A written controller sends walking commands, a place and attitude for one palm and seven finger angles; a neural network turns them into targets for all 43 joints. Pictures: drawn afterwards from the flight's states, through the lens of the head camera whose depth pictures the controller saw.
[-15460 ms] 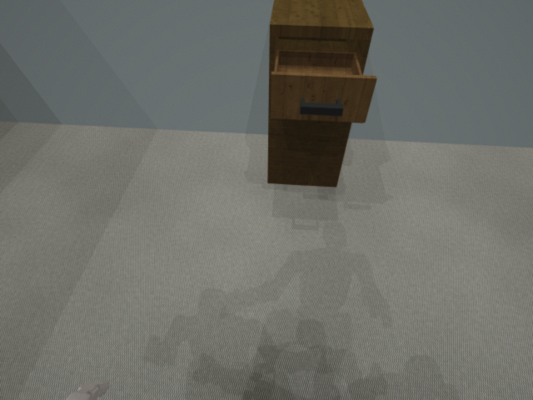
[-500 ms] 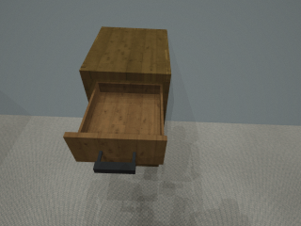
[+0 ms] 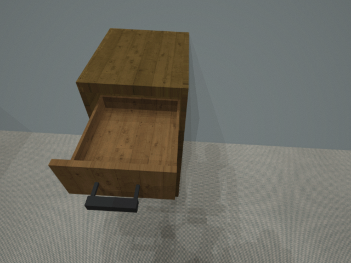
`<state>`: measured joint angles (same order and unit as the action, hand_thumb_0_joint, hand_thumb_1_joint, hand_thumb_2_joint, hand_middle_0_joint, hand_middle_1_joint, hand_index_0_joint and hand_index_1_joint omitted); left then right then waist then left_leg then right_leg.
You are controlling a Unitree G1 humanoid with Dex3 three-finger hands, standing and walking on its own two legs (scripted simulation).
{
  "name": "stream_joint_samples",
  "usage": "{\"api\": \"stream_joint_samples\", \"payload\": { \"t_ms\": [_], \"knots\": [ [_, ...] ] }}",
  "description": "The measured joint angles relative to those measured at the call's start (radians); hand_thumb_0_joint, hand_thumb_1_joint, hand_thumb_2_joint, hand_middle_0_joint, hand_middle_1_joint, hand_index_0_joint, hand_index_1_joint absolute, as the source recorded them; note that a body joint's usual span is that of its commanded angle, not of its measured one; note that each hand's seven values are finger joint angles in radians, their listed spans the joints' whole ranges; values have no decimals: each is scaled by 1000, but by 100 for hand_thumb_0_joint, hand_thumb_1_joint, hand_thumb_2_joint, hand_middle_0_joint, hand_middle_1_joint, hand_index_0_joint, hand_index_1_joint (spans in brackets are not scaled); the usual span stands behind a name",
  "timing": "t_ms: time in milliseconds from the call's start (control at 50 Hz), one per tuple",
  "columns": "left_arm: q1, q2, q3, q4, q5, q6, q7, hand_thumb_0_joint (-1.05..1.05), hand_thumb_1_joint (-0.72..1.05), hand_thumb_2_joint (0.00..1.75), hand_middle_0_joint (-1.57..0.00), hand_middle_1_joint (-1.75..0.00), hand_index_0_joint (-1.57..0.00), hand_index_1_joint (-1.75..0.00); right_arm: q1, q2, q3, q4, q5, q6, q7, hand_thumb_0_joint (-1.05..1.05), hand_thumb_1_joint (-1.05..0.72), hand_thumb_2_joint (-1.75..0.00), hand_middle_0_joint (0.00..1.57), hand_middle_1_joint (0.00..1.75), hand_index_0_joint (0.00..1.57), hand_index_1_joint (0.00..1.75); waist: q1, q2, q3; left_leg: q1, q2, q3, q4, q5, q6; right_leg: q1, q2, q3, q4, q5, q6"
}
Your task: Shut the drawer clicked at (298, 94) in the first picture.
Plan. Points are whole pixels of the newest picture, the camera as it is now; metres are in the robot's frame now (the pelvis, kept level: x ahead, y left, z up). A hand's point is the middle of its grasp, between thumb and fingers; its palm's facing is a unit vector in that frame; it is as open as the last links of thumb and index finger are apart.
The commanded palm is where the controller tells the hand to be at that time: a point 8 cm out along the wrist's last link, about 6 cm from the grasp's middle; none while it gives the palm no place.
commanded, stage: come to a stop and stand still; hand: left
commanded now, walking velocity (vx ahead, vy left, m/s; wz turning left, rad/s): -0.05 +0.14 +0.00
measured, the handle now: (114, 195) +0.30 +0.19 -0.08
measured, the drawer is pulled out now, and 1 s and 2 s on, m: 0.30 0.30 0.30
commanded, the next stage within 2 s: look again from close up in 1.06 s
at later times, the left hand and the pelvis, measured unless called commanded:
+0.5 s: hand out of the picture -0.01 +0.25 -0.17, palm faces +0.00 -0.97 -0.25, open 7.4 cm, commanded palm none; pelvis -0.05 +0.06 +0.00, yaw -1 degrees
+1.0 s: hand out of the picture -0.08 +0.27 -0.18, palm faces +0.01 -0.98 -0.17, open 7.4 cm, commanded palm none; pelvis -0.06 +0.10 +0.00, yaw -1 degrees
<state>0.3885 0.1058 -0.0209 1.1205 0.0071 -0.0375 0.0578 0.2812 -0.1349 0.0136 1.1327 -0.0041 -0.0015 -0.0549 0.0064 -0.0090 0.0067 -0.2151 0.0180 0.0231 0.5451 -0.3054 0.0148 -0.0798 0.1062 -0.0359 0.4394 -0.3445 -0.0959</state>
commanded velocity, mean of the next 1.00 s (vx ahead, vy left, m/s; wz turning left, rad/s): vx -0.01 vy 0.01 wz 0.00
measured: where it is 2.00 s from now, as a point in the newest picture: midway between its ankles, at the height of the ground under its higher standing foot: outside the picture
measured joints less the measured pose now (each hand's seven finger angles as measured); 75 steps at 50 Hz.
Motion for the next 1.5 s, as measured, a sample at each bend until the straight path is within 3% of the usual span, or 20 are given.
{"api": "stream_joint_samples", "payload": {
  "t_ms": [100, 220, 260, 300, 380, 480, 800, 940, 1220, 1500],
  "knots": [
    [-18, -6, 0, -14, -2, 17, -1, 0, 91, 90, -20, -30, -20, -30, -25, -11, -5, -29, 4, 6, -2, 1, -92, -89, 20, 30, 20, 30, 7, -23, -6, 29, -19, 19, -53, 12, -10, -3, -22, 16, 11, -2, 14],
    [-58, 15, 9, -42, 6, 15, 12, 1, 92, 90, -20, -30, -20, -30, -54, -22, -9, -65, 2, 10, 6, 1, -92, -89, 20, 30, 20, 30, 10, -4, 11, 8, -21, 33, -41, 37, -2, -16, -29, 20, -4, 21, 24],
    [-56, 23, 17, -71, 13, 1, 19, 1, 92, 90, -20, -30, -20, -30, -62, -29, -19, -107, -1, 16, 15, 1, -92, -89, 20, 30, 20, 30, 1, 13, 23, -54, -19, 15, 78, -24, 4, -32, -23, 20, -15, 43, 42],
    [-55, 40, 19, -96, 16, -5, 18, 1, 91, 90, -20, -30, -20, -30, -65, -30, -24, -144, -2, 16, 21, 1, -92, -89, 20, 30, 20, 30, -10, 12, 36, -82, -24, 15, 125, -51, 13, -50, -26, 25, -7, 55, 38],
    [-64, 73, 14, -119, 10, 13, 5, 0, 91, 90, -20, -30, -20, -30, -35, -38, -28, -177, -6, 1, 30, 1, -92, -89, 20, 30, 20, 30, -35, 23, 32, -40, -38, 10, 19, 25, 31, -97, -40, 20, 95, 10, 43],
    [-94, 86, 16, -138, 11, 38, -5, 0, 91, 90, -20, -30, -20, -30, 13, -42, -15, -149, -20, 24, 37, 1, -92, -89, 20, 30, 20, 30, -20, 32, 1, -45, -66, 22, 31, 21, 69, -95, -70, 28, 97, 16, 73],
    [-54, 77, 17, -90, 20, 69, -20, 0, 91, 90, -20, -30, -20, -30, 41, -21, -6, -93, -13, 7, 40, 1, -91, -89, 20, 30, 20, 30, -5, -22, 11, -41, -153, 79, -113, 120, 137, -179, -141, 76, 173, -63, 67],
    [-34, 43, 9, -47, 18, 61, -11, 0, 91, 90, -20, -30, -20, -30, 17, -18, -9, -70, -8, -1, 33, 1, -91, -89, 20, 30, 20, 30, 1, -5, 3, -15, -152, 67, -130, 122, 130, -119, -134, 63, 83, 36, 97],
    [-20, 25, 1, -25, 19, 43, -10, 0, 91, 90, -20, -30, -20, -30, 8, -15, -6, -43, -4, -8, 32, 1, -92, -89, 20, 30, 20, 30, 2, -21, -6, 9, -144, 52, -185, 138, 118, -89, -124, 54, 14, 56, 112],
    [-53, 26, -1, -18, 8, 30, -5, 0, 91, 90, -20, -30, -20, -30, 24, 1, 5, -10, -3, -22, 26, 1, -91, -89, 20, 30, 20, 30, -8, -16, -1, 27, -121, 37, -154, 96, 98, -42, -100, 41, -17, 42, 92]
  ]
}}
